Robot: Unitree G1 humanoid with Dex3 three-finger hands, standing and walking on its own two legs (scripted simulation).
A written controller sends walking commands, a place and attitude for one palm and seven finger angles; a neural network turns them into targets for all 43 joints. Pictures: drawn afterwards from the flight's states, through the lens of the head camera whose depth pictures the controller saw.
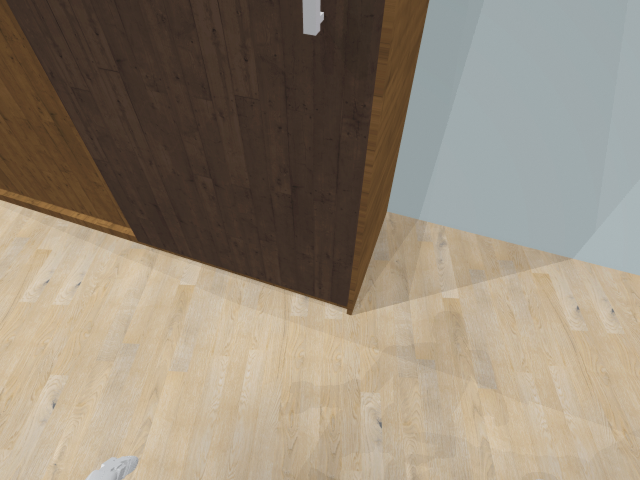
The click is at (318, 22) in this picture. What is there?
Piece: wardrobe's sliding door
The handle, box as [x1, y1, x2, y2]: [303, 0, 323, 35]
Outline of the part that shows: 303,0 303,33 315,35 318,32 319,24 323,19 323,12 319,11 319,0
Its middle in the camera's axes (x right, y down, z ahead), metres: -0.01 -0.41 +0.61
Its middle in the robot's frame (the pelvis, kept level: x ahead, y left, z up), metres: +0.77 +0.06 +0.27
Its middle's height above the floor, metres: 1.04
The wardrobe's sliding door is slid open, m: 0.00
